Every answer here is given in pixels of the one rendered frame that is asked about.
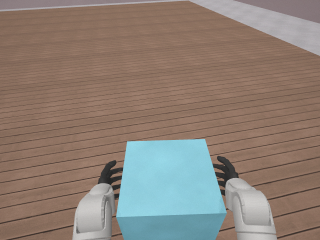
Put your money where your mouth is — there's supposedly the carton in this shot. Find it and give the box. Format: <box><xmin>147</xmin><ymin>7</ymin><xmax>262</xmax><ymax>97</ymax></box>
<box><xmin>116</xmin><ymin>139</ymin><xmax>227</xmax><ymax>240</ymax></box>

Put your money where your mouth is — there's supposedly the robot left hand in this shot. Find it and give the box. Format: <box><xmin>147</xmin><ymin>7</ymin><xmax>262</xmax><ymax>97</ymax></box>
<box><xmin>98</xmin><ymin>160</ymin><xmax>123</xmax><ymax>199</ymax></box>

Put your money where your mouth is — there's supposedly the robot left forearm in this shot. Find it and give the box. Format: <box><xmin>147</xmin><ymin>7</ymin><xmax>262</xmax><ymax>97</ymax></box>
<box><xmin>72</xmin><ymin>183</ymin><xmax>116</xmax><ymax>240</ymax></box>

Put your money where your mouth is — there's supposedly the robot right hand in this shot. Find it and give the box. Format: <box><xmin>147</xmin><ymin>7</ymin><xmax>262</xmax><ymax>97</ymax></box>
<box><xmin>212</xmin><ymin>156</ymin><xmax>239</xmax><ymax>196</ymax></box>

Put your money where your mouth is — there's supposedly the robot right forearm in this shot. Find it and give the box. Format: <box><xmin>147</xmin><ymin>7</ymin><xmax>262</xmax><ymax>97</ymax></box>
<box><xmin>225</xmin><ymin>178</ymin><xmax>277</xmax><ymax>240</ymax></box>

